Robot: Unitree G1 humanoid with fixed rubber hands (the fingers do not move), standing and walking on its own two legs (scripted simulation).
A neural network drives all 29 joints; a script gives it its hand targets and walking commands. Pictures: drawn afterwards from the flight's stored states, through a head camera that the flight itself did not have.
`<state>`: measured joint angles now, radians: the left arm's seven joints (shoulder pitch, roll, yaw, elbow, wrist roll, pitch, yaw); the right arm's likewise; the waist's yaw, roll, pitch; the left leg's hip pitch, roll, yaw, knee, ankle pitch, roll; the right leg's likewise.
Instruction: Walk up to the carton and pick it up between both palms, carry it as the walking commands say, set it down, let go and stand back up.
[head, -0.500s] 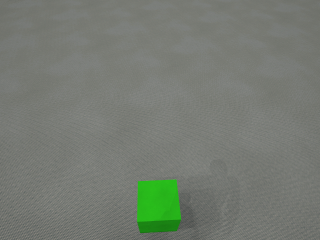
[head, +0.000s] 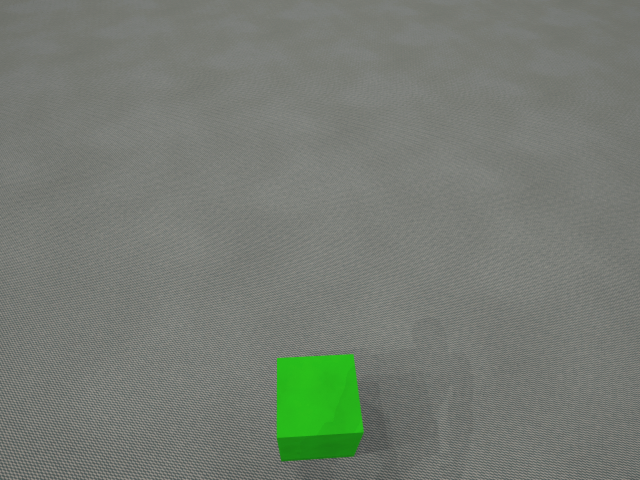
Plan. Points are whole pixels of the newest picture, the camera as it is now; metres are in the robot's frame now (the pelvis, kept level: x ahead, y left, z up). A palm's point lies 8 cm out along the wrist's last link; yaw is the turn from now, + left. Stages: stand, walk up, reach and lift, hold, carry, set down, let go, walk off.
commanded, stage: stand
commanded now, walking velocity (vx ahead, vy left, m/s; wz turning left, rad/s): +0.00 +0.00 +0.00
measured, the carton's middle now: (316, 408) +0.41 -0.01 -0.66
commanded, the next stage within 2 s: reach and lift in 0.16 s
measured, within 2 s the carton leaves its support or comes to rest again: neither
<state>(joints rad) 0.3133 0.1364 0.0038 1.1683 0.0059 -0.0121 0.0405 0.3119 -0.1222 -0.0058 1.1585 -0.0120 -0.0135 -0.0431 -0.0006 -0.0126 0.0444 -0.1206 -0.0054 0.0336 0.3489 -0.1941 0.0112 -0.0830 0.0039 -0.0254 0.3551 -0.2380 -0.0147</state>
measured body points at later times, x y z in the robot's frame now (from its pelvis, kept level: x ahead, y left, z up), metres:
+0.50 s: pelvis -0.02 +0.00 -0.03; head +0.05 +0.01 +0.42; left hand +0.14 +0.20 -0.16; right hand +0.14 -0.21 -0.15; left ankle +0.00 +0.11 -0.75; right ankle -0.03 -0.11 -0.75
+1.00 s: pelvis -0.08 +0.00 -0.09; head +0.05 +0.00 +0.34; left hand +0.18 +0.20 -0.20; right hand +0.18 -0.22 -0.19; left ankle +0.00 +0.11 -0.75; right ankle -0.03 -0.11 -0.75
